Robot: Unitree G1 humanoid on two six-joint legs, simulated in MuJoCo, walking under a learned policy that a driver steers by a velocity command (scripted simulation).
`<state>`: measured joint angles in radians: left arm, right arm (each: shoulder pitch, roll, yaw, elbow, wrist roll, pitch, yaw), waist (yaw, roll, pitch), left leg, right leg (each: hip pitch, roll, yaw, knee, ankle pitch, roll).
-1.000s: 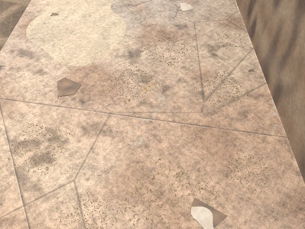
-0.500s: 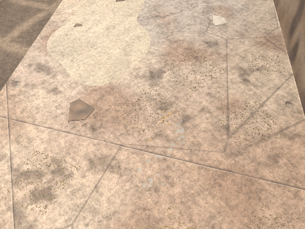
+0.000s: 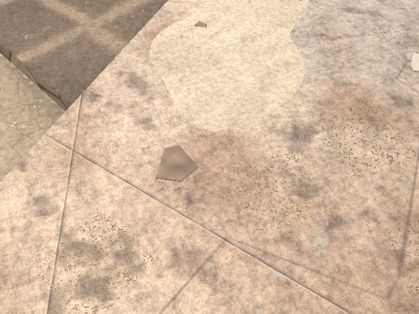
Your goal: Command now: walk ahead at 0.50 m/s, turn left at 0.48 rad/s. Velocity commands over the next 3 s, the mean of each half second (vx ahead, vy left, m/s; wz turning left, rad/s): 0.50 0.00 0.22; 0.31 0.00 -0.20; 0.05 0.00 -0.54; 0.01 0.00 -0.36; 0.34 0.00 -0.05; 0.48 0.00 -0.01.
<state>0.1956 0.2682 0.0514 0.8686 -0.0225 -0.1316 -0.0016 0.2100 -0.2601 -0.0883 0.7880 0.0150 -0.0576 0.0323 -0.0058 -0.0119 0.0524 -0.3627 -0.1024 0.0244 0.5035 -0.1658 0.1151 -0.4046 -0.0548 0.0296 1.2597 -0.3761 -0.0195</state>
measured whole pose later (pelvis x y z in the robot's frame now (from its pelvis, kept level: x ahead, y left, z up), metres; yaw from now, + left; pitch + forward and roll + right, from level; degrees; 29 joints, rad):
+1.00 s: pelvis +0.50 +0.00 +0.00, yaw -4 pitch +3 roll -1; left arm 0.28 0.31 0.06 0.83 -0.02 -0.01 0.03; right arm 0.05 -0.24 -0.04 0.72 -0.02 -0.05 -0.02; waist 0.05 -0.03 0.04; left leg -0.45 0.02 0.02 0.49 -0.09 0.02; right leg -0.43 0.04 0.06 1.08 -0.57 0.03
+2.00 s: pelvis +0.54 -0.02 +0.01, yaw -31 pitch +1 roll -1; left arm 0.21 0.31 0.07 0.67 0.00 0.04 0.03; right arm 0.15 -0.24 -0.04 0.81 0.00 -0.01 -0.01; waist -0.01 -0.04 0.02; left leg -0.24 0.00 -0.02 0.46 -0.24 0.01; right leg -0.37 0.02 0.09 0.84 -0.46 0.08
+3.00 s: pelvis +0.90 -0.19 +0.00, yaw -31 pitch +2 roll +2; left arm 0.06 0.25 0.03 0.66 -0.02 -0.08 -0.04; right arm 0.38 -0.29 -0.04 0.88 0.02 -0.06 0.01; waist -0.10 -0.04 0.02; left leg 0.07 -0.06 0.04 0.21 -0.33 0.04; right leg -0.61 -0.07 0.00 0.54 0.05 -0.02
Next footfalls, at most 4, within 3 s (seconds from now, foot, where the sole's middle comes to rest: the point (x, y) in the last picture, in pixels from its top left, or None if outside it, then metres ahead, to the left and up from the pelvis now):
0.40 right None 0.43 -0.13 -0.77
0.88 left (184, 252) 0.65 0.10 -0.77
1.32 right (260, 285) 0.54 -0.14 -0.77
1.78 left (196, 256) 0.63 0.06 -0.77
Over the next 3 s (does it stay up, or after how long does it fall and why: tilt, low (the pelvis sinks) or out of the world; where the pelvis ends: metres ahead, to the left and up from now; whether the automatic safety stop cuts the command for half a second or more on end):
stays up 0.90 -0.19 0.00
